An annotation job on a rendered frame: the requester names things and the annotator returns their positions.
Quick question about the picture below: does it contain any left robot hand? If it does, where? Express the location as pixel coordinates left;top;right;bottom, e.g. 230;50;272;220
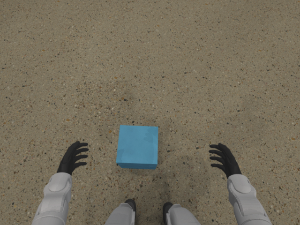
57;141;89;175

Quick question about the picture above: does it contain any carton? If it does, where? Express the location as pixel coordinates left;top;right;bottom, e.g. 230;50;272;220
116;125;158;170

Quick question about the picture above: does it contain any robot shin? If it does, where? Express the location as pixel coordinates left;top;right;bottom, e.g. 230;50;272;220
119;203;132;209
169;204;181;211

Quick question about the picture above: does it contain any right robot hand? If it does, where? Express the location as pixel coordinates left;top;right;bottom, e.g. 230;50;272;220
209;143;242;179

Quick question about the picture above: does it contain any robot left shin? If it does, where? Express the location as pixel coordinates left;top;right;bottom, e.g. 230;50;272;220
119;203;132;209

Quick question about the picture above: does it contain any robot right forearm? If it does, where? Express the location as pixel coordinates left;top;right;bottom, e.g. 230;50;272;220
227;174;272;225

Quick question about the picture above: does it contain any robot left forearm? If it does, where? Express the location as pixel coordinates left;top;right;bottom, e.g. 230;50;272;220
31;172;72;225

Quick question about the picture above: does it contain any robot right shin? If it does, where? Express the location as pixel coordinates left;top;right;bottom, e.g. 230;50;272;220
169;204;181;211

